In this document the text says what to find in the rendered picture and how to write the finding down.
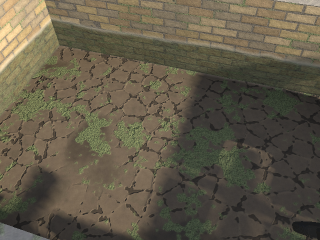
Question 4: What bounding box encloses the robot right hand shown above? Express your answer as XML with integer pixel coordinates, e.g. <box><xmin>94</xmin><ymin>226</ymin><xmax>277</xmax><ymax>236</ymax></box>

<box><xmin>292</xmin><ymin>221</ymin><xmax>320</xmax><ymax>240</ymax></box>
